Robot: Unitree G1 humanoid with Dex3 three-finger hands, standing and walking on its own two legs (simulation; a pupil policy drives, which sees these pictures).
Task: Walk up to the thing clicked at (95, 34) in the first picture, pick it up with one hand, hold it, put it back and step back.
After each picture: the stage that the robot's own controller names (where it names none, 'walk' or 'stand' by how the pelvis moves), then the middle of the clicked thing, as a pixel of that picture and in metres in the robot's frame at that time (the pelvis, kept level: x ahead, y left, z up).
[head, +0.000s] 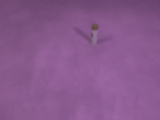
stand; (94, 34) +1.39 -0.14 -0.65
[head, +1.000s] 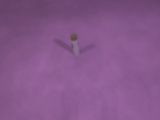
walk; (75, 45) +1.25 +0.16 -0.63
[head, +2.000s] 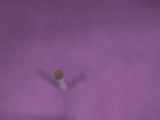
walk; (61, 81) +0.76 +0.28 -0.65
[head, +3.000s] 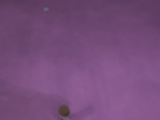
walk; (65, 116) +0.48 +0.17 -0.64
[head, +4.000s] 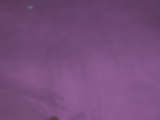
stand; out of the picture +0.38 +0.19 -0.65
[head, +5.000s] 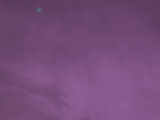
stand; out of the picture +0.36 +0.17 -0.65
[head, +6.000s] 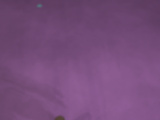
stand; out of the picture +0.38 +0.16 -0.66
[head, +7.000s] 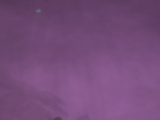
stand; out of the picture +0.39 +0.18 -0.66
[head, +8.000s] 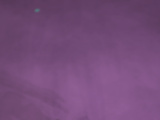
stand; out of the picture +0.37 +0.18 -0.66
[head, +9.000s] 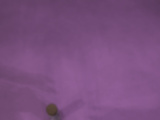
go down; (53, 114) +0.39 +0.18 -0.64
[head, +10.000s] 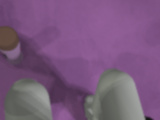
go down; (11, 48) +0.46 +0.21 -0.23
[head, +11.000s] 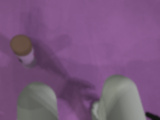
approach; (25, 54) +0.46 +0.19 -0.26
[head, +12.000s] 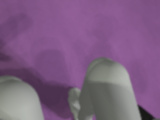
close in; out of the picture +0.45 +0.23 -0.17
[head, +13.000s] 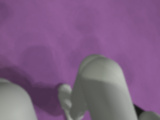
close; out of the picture +0.46 +0.25 -0.16
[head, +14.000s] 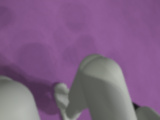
lift; out of the picture +0.44 +0.24 -0.17
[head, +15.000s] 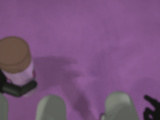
lift; (21, 73) +0.34 +0.19 +0.01
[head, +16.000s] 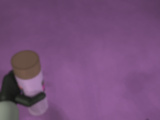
hold; (32, 87) +0.31 +0.17 +0.03
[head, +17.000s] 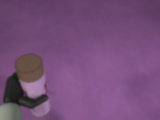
hold; (35, 89) +0.31 +0.16 +0.02
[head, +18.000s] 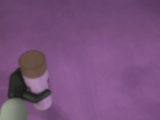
crouch; (38, 84) +0.33 +0.15 +0.00
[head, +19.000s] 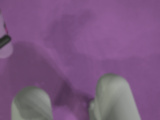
crouch; out of the picture +0.49 +0.21 -0.04
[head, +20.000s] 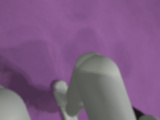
lower; out of the picture +0.48 +0.27 -0.17
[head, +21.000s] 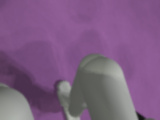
lower; out of the picture +0.48 +0.26 -0.17
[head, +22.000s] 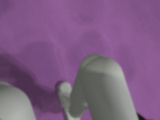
lower; out of the picture +0.46 +0.25 -0.18
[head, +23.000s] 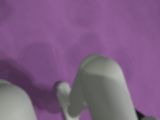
lower; out of the picture +0.45 +0.24 -0.17
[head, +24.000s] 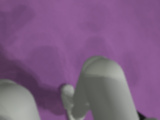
loosen; out of the picture +0.45 +0.21 -0.16
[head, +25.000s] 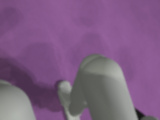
withdraw; out of the picture +0.44 +0.22 -0.18
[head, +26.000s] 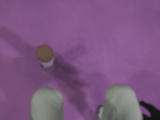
walk; (47, 61) +0.47 +0.15 -0.33
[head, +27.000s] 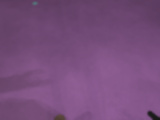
stand; out of the picture +0.38 +0.14 -0.59
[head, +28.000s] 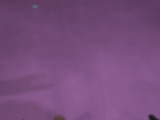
stand; out of the picture +0.39 +0.15 -0.60
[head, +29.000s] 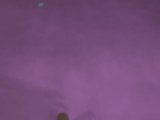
stand; out of the picture +0.40 +0.14 -0.63
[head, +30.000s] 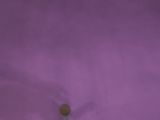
walk; (66, 114) +0.41 +0.14 -0.65
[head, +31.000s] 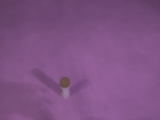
walk; (65, 88) +0.57 +0.08 -0.64
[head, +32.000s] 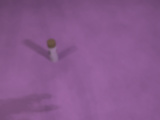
walk; (52, 51) +0.88 +0.25 -0.62
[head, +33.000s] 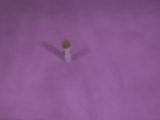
stand; (66, 51) +1.00 +0.15 -0.64
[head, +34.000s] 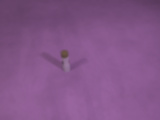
stand; (65, 61) +1.01 +0.17 -0.66
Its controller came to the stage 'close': yes
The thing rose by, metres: 0.68
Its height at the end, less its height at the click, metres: +0.00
